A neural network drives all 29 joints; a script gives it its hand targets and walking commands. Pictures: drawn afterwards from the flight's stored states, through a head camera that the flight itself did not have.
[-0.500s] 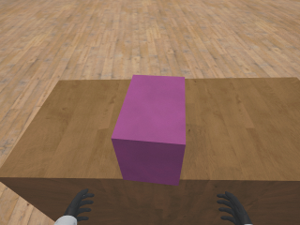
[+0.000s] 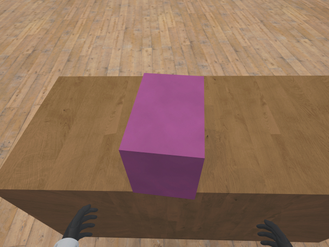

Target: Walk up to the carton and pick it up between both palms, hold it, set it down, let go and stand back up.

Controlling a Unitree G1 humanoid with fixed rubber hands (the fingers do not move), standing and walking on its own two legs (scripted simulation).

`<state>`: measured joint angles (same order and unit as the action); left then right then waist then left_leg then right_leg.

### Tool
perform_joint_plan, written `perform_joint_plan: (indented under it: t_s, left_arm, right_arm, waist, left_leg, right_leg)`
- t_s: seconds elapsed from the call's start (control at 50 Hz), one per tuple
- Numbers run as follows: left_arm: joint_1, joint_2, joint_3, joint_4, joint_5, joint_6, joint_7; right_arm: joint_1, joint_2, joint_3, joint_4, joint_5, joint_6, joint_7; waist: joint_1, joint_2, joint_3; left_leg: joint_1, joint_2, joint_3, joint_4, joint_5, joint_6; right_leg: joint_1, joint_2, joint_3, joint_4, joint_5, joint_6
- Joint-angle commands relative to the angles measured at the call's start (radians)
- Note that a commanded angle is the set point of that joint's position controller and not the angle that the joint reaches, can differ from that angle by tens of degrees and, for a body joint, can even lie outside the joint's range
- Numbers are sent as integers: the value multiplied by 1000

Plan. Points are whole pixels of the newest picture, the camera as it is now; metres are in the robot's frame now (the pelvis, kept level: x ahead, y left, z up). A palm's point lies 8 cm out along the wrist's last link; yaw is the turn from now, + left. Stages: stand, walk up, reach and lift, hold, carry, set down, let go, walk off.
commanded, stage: stand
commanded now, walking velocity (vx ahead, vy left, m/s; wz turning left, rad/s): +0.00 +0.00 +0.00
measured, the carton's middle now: (168, 134) +0.44 +0.01 -0.02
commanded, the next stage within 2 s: none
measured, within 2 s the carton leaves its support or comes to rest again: neither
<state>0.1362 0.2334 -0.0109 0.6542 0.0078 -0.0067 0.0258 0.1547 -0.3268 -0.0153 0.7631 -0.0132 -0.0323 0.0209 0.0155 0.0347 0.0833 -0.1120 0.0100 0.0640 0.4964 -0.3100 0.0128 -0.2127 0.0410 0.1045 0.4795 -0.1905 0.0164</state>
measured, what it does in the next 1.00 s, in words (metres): stands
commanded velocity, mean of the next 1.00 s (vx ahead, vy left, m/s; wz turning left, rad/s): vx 0.00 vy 0.00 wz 0.00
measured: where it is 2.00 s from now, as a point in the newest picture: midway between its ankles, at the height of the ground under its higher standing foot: outside the picture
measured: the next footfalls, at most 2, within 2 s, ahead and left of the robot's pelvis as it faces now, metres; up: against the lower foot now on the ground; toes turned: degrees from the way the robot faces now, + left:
none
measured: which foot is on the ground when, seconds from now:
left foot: down 0.00-1.00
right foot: down 0.00-1.00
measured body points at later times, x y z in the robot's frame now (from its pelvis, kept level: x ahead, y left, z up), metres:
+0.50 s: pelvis +0.00 +0.00 +0.00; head +0.00 -0.01 +0.45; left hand +0.16 +0.25 -0.09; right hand +0.15 -0.27 -0.10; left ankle -0.02 +0.10 -0.74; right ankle +0.05 -0.13 -0.74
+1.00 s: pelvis +0.00 +0.00 +0.00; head +0.00 -0.01 +0.45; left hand +0.15 +0.26 -0.10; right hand +0.15 -0.28 -0.10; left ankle -0.02 +0.10 -0.74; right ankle +0.05 -0.13 -0.74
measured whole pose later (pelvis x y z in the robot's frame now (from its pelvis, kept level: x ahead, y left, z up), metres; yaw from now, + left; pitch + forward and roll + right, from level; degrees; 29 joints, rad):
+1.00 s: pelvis +0.00 +0.00 +0.00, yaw +0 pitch -5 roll +0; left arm 0.14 0.26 -0.01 0.75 0.01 -0.01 0.03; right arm 0.15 -0.34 -0.02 0.76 -0.01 -0.03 0.02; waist 0.01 0.02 0.08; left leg -0.11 0.01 0.06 0.50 -0.31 0.01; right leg -0.21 0.04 0.10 0.48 -0.19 0.02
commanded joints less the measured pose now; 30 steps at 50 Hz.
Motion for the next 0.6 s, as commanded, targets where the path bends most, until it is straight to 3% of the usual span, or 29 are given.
perform_joint_plan:
  t_s: [0.0, 0.02, 0.04, 0.06, 0.08, 0.1, 0.12, 0.14, 0.16, 0.18, 0.2, 0.22, 0.24, 0.26, 0.28, 0.32, 0.34, 0.36, 0.38, 0.4, 0.42, 0.44, 0.48, 0.5, 0.52, 0.54, 0.56, 0.58]
  left_arm:
    - [-3, 255, 85, -28, 20, -31, 6]
    - [1, 238, 75, -27, 11, -27, -3]
    - [17, 229, 75, -13, 11, -26, 1]
    - [9, 256, 77, -23, 18, -27, 3]
    - [10, 238, 77, -5, 10, -21, -2]
    - [-24, 259, 78, -22, 20, -25, 1]
    - [5, 228, 77, -22, 12, -26, 0]
    - [-25, 237, 73, -19, 11, -27, -4]
    - [-8, 212, 70, -5, 16, -22, -2]
    - [6, 223, 64, 8, 11, -23, 5]
    - [-20, 244, 78, -20, 24, -28, 6]
    - [-21, 267, 84, -10, 18, -24, 3]
    - [7, 255, 72, 9, 3, -28, -3]
    - [-6, 264, 79, 5, 14, -26, -3]
    - [0, 255, 82, -7, 19, -31, -1]
    - [-8, 245, 72, 5, 7, -26, -1]
    - [4, 265, 83, 15, 7, -27, -2]
    - [-8, 261, 69, 20, 12, -28, 1]
    - [-22, 258, 76, 17, 17, -26, 5]
    - [-1, 248, 74, 23, 9, -26, -2]
    - [-2, 265, 77, 23, 10, -33, 5]
    - [-13, 262, 74, 18, 7, -28, -1]
    - [-29, 267, 71, 29, 11, -25, -7]
    - [16, 275, 84, 30, 13, -22, 0]
    - [0, 259, 83, 35, 14, -24, 0]
    - [-23, 272, 80, 35, 13, -24, 4]
    - [-31, 256, 69, 27, 12, -31, 7]
    - [-5, 258, 79, 32, 8, -26, 1]
  right_arm:
    - [22, -168, -65, -84, 9, -14, -20]
    - [-13, -176, -66, -81, 4, -16, -22]
    - [-10, -167, -72, -100, 8, -25, -20]
    - [-1, -186, -75, -90, 16, -16, -18]
    - [-32, -203, -78, -94, 10, -19, -18]
    - [-3, -163, -66, -95, 8, -18, -14]
    - [-7, -169, -68, -67, 10, -22, -22]
    - [-6, -175, -67, -77, 15, -29, -15]
    - [-26, -169, -70, -93, 9, -25, -24]
    - [10, -190, -75, -65, 13, -17, -20]
    - [-26, -151, -62, -87, 6, -19, -11]
    - [-18, -178, -69, -91, 6, -14, -5]
    - [21, -189, -79, -70, 17, -26, -14]
    - [33, -174, -59, -57, 12, -23, -16]
    - [-15, -201, -84, -71, 8, -20, -20]
    - [11, -191, -69, -50, 12, -22, -12]
    - [-15, -189, -71, -62, 8, -33, -19]
    - [-1, -180, -68, -73, 10, -26, -12]
    - [3, -178, -71, -56, 10, -23, -13]
    - [22, -150, -56, -63, 8, -19, -18]
    - [0, -184, -75, -58, 10, -14, -13]
    - [-35, -197, -75, -71, -2, -21, -19]
    - [-14, -184, -71, -62, 10, -25, -11]
    - [-9, -170, -60, -60, 8, -16, -8]
    - [11, -150, -62, -64, 17, -16, -8]
    - [21, -185, -72, -54, 15, -19, -15]
    - [-5, -213, -78, -59, 17, -19, -15]
    - [3, -190, -63, -44, 7, -22, -21]
  waist:
    - [-31, -37, -81]
    - [-13, -18, -70]
    - [-26, -68, -90]
    - [-20, -44, -105]
    - [-11, -65, -149]
    - [-26, -86, -139]
    - [-12, -74, -96]
    - [-14, -82, -127]
    - [-15, -33, -74]
    - [-30, -44, -103]
    - [-20, -15, -109]
    - [-28, -39, -102]
    - [-32, -74, -110]
    - [-33, -67, -92]
    - [-14, -70, -59]
    - [-25, -86, -131]
    - [-18, -69, -96]
    - [-21, -28, -63]
    - [-19, -68, -72]
    - [-29, -26, -93]
    - [-15, -79, -124]
    - [-12, -24, -99]
    - [-29, -94, -124]
    - [-5, -45, -133]
    - [-27, -107, -82]
    - [-31, -51, -61]
    - [-27, -45, -103]
    - [-13, -12, -119]
  left_leg:
    - [-66, 112, -124, -143, 92, 4]
    - [-62, 107, -126, -150, 107, 14]
    - [-33, 108, -134, -163, 130, 2]
    - [-24, 117, -141, -163, 96, 5]
    - [-14, 107, -125, -133, 87, 16]
    - [-4, 125, -143, -145, 156, -2]
    - [-28, 134, -140, -140, 159, -1]
    - [-19, 131, -155, -149, 180, 14]
    - [-16, 131, -137, -133, 163, 14]
    - [6, 133, -140, -157, 168, 4]
    - [-24, 115, -133, -164, 77, 0]
    - [-1, 134, -137, -162, 53, 11]
    - [-16, 116, -124, -161, 36, 6]
    - [-56, 117, -139, -161, 84, 0]
    - [-64, 109, -135, -176, 66, 5]
    - [-4, 110, -130, -155, 87, 11]
    - [-30, 127, -156, -158, 127, 15]
    - [-50, 117, -137, -143, 74, 7]
    - [-33, 122, -150, -179, 100, 8]
    - [-16, 120, -138, -156, 140, 14]
    - [8, 124, -134, -150, 126, 17]
    - [-34, 122, -135, -148, 136, 16]
    - [7, 131, -165, -174, 100, 11]
    - [-3, 118, -144, -156, 110, 13]
    - [11, 138, -139, -161, 124, 17]
    - [-22, 136, -141, -163, 154, 12]
    - [-16, 132, -139, -163, 168, 13]
    - [9, 122, -141, -165, 151, 6]
  right_leg:
    - [40, -120, 70, -30, 169, -53]
    - [22, -114, 62, -30, 150, -53]
    - [1, -113, 45, -32, 143, -46]
    - [8, -100, 55, -21, 128, -54]
    - [57, -102, 47, -47, 147, -52]
    - [19, -110, 49, -6, 139, -61]
    - [8, -109, 58, -31, 131, -55]
    - [32, -113, 42, -27, 151, -51]
    - [-12, -108, 61, -32, 124, -57]
    - [-10, -114, 54, -36, 139, -60]
    - [23, -104, 46, -31, 125, -55]
    - [7, -100, 50, -40, 108, -51]
    - [19, -106, 48, -67, 121, -50]
    - [34, -98, 64, -37, 123, -55]
    - [17, -99, 55, -39, 138, -63]
    - [26, -107, 33, -33, 156, -50]
    - [22, -108, 56, -46, 126, -47]
    - [18, -106, 56, -45, 125, -48]
    - [18, -113, 51, -38, 132, -58]
    - [12, -116, 62, -42, 119, -56]
    - [13, -109, 60, -54, 161, -57]
    - [27, -113, 64, -34, 131, -61]
    - [23, -107, 36, -26, 103, -50]
    - [43, -104, 48, -48, 111, -50]
    - [-6, -105, 61, -43, 135, -54]
    - [4, -119, 71, -53, 151, -56]
    - [32, -125, 72, -51, 185, -57]
    - [38, -119, 72, -49, 125, -62]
